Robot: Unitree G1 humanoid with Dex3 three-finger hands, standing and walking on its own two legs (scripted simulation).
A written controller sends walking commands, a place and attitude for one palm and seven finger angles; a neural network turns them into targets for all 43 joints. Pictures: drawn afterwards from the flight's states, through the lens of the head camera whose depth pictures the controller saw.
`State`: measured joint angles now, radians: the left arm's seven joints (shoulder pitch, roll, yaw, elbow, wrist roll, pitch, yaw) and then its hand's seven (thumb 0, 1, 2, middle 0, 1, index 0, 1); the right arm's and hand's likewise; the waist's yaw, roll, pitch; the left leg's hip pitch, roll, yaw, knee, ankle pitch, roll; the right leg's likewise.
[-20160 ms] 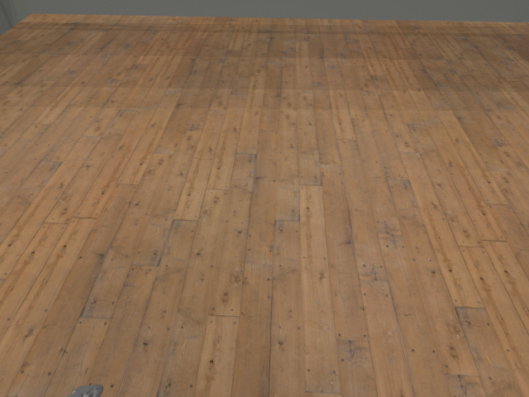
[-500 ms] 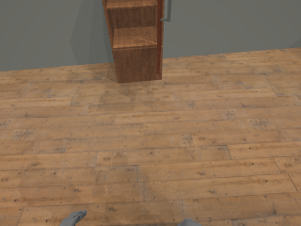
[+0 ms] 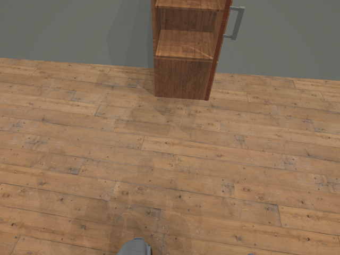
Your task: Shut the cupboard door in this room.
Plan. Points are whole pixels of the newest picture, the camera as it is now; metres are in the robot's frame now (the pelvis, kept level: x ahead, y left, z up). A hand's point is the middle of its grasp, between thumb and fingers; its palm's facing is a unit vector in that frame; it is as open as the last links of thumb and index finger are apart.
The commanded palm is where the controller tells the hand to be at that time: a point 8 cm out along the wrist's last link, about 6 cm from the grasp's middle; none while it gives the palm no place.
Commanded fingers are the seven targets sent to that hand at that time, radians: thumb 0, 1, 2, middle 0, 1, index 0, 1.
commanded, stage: stand and wait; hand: left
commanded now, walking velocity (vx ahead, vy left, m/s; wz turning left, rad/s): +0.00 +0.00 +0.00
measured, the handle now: (232, 23) +0.99 -0.15 +0.07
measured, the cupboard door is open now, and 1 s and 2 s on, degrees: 79 79 79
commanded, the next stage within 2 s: turn or walk to find it in 0.06 s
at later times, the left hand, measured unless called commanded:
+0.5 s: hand (117, 207) +0.25 +0.19 -0.15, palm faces -0.02 -0.97 -0.24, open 7.4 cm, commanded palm none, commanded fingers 0.00 0.90 0.90 -0.20 -0.30 -0.20 -0.30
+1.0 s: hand (123, 213) +0.24 +0.17 -0.19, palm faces +0.10 -0.99 -0.13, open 7.4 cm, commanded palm none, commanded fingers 0.00 0.90 0.90 -0.20 -0.30 -0.20 -0.30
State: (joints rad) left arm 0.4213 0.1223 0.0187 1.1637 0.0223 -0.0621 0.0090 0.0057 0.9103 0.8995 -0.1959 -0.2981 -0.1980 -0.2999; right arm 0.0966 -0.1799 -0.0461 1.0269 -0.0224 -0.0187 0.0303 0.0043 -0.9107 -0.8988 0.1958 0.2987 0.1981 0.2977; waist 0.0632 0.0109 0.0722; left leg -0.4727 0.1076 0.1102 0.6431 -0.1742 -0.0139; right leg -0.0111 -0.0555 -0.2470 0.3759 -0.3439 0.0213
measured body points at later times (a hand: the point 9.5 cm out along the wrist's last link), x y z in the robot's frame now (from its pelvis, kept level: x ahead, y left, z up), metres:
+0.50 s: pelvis +0.14 -0.01 +0.00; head +0.15 -0.03 +0.45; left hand +0.25 +0.24 -0.13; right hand +0.12 -0.24 -0.17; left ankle +0.11 +0.12 -0.74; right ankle +0.17 -0.13 -0.74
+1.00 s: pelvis +0.35 +0.02 -0.02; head +0.39 +0.04 +0.43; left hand +0.24 +0.23 -0.18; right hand +0.47 -0.20 -0.15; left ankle +0.42 +0.13 -0.74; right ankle +0.20 -0.11 -0.68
